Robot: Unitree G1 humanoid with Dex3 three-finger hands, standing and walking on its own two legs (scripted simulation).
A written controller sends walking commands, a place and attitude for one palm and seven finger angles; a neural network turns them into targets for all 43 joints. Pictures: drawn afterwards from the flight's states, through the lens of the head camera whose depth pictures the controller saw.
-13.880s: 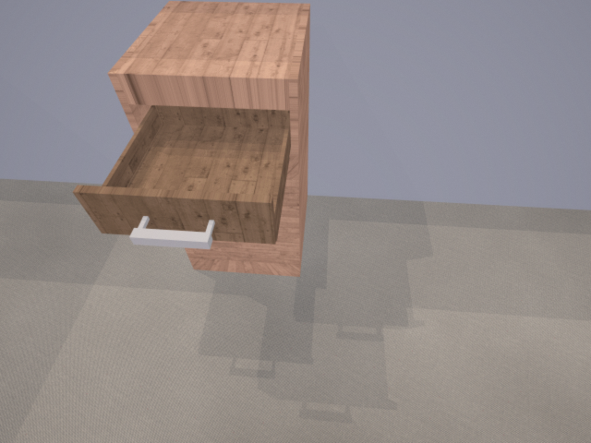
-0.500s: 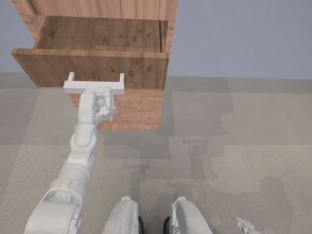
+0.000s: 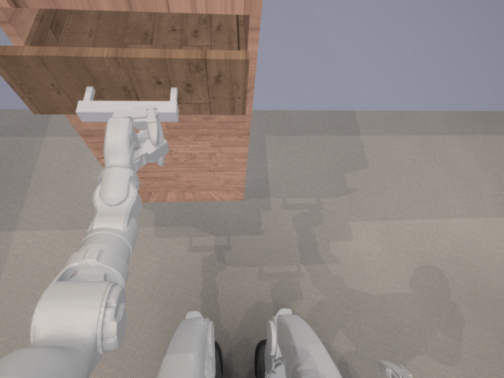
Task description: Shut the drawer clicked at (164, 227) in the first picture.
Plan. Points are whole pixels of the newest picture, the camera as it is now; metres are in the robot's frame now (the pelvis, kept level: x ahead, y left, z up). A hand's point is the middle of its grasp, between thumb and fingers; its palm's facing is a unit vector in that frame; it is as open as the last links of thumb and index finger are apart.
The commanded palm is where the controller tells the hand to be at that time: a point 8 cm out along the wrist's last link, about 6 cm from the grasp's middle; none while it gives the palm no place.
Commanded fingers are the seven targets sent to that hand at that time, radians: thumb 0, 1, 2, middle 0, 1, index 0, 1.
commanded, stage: push the drawer shut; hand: left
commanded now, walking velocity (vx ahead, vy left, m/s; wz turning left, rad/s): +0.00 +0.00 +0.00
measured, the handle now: (131, 102) +0.55 +0.17 +0.04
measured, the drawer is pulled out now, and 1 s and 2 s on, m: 0.10 0.00 0.00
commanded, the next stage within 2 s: pull the fist back off the drawer in 1.06 s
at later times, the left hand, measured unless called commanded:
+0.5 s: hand (163, 109) +0.54 +0.12 +0.04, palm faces -0.02 -1.00 -0.06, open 3.3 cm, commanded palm +0.55 +0.16 +0.04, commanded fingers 0.00 0.90 0.90 -1.40 -1.60 -1.40 -1.60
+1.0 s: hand (162, 90) +0.58 +0.12 +0.04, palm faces -0.01 -1.00 -0.05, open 3.2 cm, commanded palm +0.61 +0.14 +0.04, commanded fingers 0.00 0.90 0.90 -1.40 -1.60 -1.40 -1.60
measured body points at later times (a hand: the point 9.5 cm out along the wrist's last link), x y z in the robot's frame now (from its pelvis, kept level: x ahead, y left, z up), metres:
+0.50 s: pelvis +0.00 +0.00 -0.01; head +0.16 +0.02 +0.41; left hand +0.54 +0.17 +0.04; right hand +0.00 -0.26 -0.12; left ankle +0.05 +0.08 -0.62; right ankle +0.04 -0.09 -0.62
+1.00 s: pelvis +0.00 +0.01 -0.02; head +0.18 +0.05 +0.39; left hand +0.58 +0.18 +0.04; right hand -0.05 -0.24 -0.12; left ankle +0.05 +0.08 -0.62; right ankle +0.04 -0.09 -0.62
